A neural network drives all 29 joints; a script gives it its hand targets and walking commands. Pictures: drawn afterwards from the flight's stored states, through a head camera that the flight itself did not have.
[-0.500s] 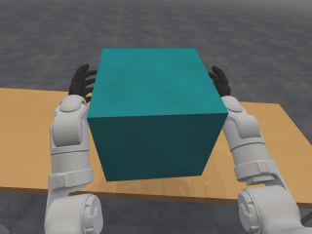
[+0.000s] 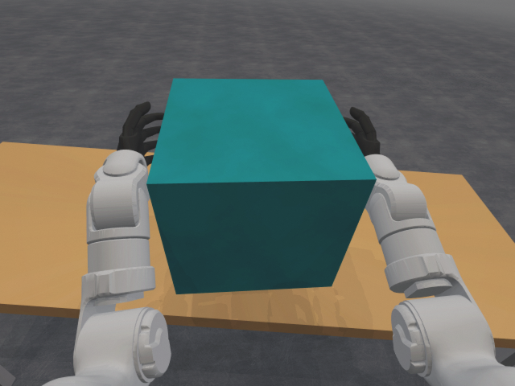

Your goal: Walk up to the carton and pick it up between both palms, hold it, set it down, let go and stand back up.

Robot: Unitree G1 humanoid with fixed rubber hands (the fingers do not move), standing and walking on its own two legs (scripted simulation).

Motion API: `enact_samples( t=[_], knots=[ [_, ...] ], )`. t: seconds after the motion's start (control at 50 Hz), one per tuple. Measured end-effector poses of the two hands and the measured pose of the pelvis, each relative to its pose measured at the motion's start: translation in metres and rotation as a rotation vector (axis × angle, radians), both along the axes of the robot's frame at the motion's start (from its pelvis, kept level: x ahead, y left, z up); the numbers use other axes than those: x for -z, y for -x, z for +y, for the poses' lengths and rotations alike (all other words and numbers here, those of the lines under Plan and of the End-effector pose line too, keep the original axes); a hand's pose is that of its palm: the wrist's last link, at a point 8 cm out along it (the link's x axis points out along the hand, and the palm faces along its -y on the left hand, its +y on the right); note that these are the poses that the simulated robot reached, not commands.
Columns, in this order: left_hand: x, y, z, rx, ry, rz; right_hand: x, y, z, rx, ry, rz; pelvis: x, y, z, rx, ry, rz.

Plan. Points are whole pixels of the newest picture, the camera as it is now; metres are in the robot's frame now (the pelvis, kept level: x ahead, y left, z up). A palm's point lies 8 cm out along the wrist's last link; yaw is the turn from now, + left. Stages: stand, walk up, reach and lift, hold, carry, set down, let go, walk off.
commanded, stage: hold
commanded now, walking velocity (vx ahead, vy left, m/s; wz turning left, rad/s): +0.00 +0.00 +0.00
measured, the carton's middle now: (252, 182) +0.38 +0.01 +0.17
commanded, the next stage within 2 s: none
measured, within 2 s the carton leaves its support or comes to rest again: neither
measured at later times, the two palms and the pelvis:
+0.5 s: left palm (132, 157) +0.36 +0.18 +0.23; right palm (365, 161) +0.37 -0.16 +0.22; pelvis +0.00 +0.00 +0.00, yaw +0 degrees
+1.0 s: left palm (131, 154) +0.37 +0.18 +0.23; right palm (364, 158) +0.37 -0.16 +0.22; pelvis +0.00 +0.00 +0.00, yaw +0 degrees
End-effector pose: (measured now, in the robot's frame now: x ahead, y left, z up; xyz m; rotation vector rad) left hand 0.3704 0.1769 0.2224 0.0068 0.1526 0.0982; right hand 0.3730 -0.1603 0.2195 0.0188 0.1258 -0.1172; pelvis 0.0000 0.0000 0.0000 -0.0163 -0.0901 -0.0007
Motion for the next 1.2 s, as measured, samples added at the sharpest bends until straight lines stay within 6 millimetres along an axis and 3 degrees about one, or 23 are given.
enact_samples(
  t=[0.42,1.2],
  knots=[
    [-0.0028,0.0071,0.0006,0.006,-0.006,-0.026,-0.0009,0.0086,0.0007,0.009,-0.027,-0.023,0.0003,-0.0003,0.0046,0.004,0.002,-0.015],
    [-0.0015,0.0059,0.0037,-0.001,-0.005,-0.01,-0.0012,0.0051,0.0035,0.0,-0.016,-0.006,0.0003,-0.0018,0.0039,-0.004,0.001,-0.018]
  ],
)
